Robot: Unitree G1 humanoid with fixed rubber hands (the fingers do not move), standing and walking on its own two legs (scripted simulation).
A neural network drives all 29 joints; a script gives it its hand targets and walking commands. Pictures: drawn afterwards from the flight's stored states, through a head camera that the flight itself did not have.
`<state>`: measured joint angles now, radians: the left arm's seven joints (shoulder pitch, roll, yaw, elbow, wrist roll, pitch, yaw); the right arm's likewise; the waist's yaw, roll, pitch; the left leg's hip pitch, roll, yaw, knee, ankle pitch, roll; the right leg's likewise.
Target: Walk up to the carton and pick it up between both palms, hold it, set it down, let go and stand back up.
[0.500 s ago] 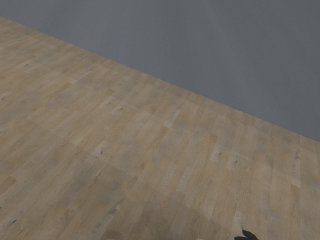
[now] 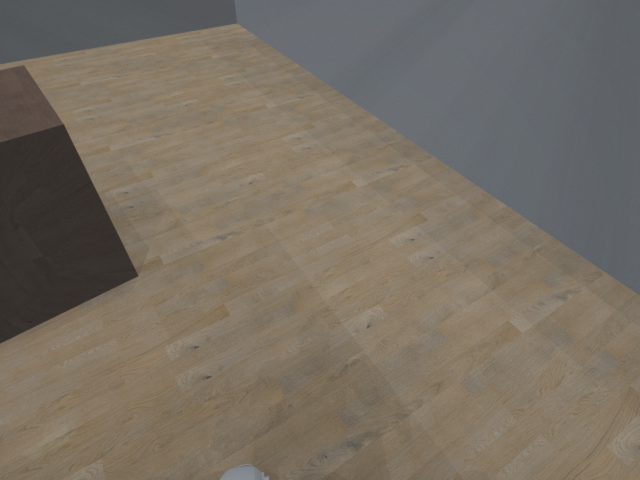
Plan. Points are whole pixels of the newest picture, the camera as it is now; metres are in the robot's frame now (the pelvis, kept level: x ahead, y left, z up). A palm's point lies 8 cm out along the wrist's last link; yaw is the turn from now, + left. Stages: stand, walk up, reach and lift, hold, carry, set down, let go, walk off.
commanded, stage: walk up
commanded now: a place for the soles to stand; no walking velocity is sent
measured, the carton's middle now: out of the picture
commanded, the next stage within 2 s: none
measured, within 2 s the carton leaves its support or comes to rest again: neither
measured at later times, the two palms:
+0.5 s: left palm out of the picture +0.14 +0.40 -0.10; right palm (401, 456) +0.20 -0.12 -0.13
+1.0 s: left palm out of the picture +0.04 +0.46 -0.14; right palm (211, 270) +0.53 +0.20 -0.11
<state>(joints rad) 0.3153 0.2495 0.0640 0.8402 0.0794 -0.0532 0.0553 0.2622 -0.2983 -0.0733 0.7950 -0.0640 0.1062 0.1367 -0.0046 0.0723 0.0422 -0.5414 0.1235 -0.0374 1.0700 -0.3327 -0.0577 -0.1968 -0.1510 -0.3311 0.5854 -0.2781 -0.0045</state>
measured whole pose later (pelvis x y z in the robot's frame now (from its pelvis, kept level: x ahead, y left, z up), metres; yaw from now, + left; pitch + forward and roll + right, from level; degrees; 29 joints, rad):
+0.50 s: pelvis +0.12 +0.14 +0.00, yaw +19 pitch -3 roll +2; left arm 0.30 0.23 0.03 0.75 0.02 -0.04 -0.01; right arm 0.40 -0.26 -0.07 0.83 -0.05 0.05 0.06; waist -0.07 -0.02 0.02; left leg -0.22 -0.13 -0.05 0.64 -0.37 0.07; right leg -0.50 -0.05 -0.03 0.79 -0.28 -0.03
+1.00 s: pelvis +0.25 +0.29 -0.02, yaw +44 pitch -3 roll -2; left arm 0.48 0.27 0.05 0.80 0.05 -0.04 0.04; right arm 0.19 -0.27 -0.07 0.74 -0.05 0.00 0.11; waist 0.05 0.01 0.10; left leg -0.48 0.09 0.06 0.68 -0.16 0.05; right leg 0.03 -0.24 -0.41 0.64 -0.51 0.03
